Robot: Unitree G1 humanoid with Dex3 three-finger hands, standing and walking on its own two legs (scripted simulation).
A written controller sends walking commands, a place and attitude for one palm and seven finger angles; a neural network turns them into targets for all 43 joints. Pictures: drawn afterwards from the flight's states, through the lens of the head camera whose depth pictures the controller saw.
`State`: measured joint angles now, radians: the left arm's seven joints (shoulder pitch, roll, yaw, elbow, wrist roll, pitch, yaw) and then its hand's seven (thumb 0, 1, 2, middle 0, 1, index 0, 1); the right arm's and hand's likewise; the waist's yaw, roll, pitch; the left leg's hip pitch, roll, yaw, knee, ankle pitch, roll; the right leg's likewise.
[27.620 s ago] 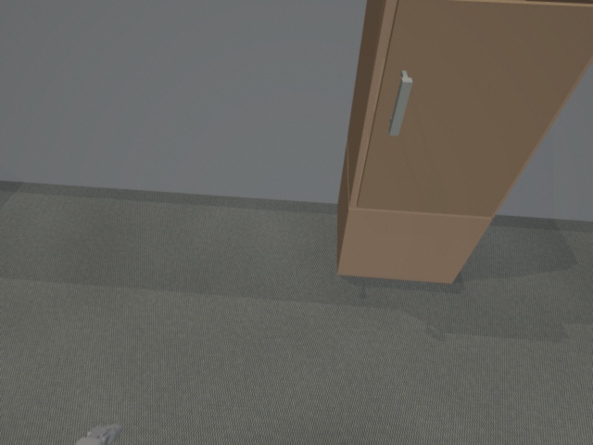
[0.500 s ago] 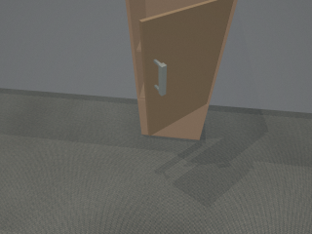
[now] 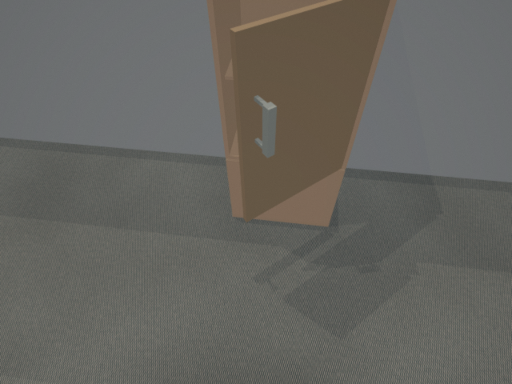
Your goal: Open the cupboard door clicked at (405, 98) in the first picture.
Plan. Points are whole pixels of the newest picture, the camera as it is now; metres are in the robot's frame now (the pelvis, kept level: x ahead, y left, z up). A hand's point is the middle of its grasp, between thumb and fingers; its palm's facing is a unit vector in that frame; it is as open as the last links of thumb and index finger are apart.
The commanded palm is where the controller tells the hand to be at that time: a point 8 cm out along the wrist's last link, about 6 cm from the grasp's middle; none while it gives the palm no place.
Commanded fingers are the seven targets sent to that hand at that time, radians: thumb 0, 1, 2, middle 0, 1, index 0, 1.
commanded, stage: look to check the result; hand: left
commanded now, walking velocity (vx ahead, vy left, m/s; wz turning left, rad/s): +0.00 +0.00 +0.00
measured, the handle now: (263, 126) +0.63 +0.02 +0.03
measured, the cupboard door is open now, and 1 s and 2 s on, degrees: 42 42 42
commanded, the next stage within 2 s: walk to a spot facing it in 0.20 s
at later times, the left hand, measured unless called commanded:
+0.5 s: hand out of the picture +0.08 +0.21 -0.17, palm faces -0.03 -0.95 -0.30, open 7.4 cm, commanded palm none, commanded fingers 0.00 0.90 0.90 -0.20 -0.30 -0.20 -0.30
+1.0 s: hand out of the picture +0.09 +0.13 -0.17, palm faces -0.26 -0.93 -0.27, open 7.4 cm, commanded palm none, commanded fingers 0.00 0.90 0.90 -0.20 -0.30 -0.20 -0.30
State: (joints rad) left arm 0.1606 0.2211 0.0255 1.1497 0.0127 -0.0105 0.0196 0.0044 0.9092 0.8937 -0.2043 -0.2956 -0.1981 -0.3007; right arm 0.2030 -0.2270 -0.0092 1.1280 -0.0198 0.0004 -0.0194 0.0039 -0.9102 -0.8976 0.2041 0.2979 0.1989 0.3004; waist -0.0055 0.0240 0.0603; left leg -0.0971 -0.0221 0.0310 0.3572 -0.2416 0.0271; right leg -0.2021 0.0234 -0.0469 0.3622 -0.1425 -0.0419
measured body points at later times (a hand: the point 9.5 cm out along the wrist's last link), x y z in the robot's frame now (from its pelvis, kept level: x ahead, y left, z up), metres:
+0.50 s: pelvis +0.01 +0.00 +0.00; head +0.04 -0.01 +0.45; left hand +0.09 +0.26 -0.14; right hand +0.05 -0.27 -0.16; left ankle -0.03 +0.10 -0.75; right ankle +0.04 -0.09 -0.75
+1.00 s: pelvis +0.00 -0.05 +0.00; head +0.07 -0.09 +0.44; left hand +0.11 +0.18 -0.15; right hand +0.04 -0.33 -0.15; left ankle +0.02 +0.12 -0.66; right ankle +0.01 -0.13 -0.75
